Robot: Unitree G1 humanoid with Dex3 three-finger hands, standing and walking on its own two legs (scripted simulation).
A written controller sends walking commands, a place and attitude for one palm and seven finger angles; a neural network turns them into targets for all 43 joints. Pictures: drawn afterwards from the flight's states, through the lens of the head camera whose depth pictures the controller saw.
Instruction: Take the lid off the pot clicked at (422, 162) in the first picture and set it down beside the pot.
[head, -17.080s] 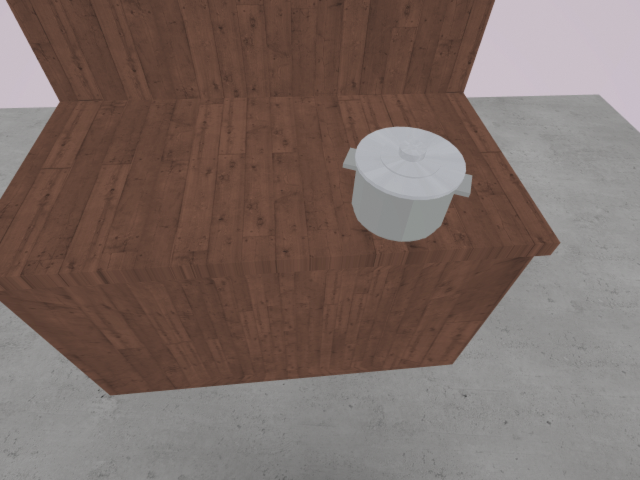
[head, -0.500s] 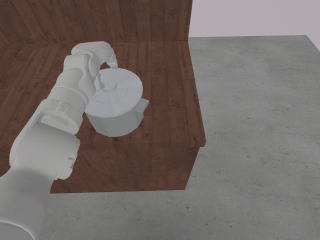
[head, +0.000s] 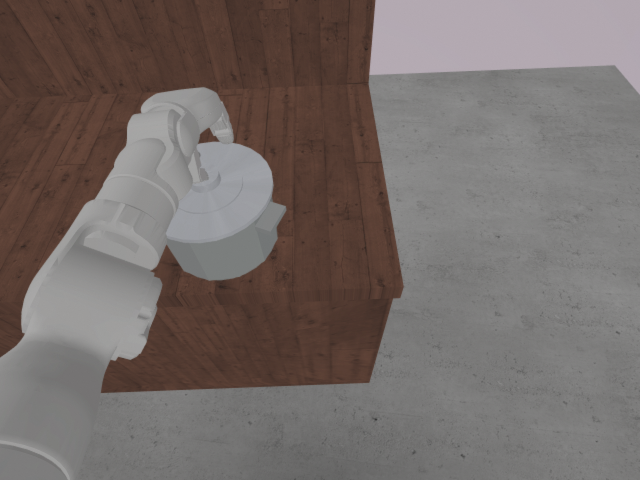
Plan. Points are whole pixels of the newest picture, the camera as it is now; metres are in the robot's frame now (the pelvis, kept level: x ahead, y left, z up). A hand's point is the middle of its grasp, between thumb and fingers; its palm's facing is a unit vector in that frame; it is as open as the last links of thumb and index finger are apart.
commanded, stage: lower the open fingers around the knob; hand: left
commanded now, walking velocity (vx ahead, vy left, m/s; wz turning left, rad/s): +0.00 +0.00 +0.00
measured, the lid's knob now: (203, 177) +0.53 +0.13 +0.06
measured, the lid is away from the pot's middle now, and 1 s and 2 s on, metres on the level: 0.00 0.00 0.00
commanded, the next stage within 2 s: close the fingers and squeeze the knob in 0.96 s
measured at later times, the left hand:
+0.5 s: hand (195, 173) +0.49 +0.12 +0.11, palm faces -0.39 -0.03 -0.92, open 10.0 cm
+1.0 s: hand (196, 183) +0.49 +0.13 +0.09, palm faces -0.38 -0.02 -0.92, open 10.0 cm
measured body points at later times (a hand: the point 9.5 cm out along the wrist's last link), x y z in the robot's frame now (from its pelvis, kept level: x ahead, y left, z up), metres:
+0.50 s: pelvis +0.00 +0.00 +0.00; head +0.06 -0.02 +0.44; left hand +0.51 +0.12 +0.16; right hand +0.04 -0.27 -0.14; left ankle +0.00 +0.09 -0.73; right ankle -0.05 -0.10 -0.73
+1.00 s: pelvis -0.01 +0.01 +0.00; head +0.06 +0.00 +0.44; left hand +0.51 +0.13 +0.14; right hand -0.02 -0.26 -0.14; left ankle +0.00 +0.09 -0.73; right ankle -0.05 -0.10 -0.73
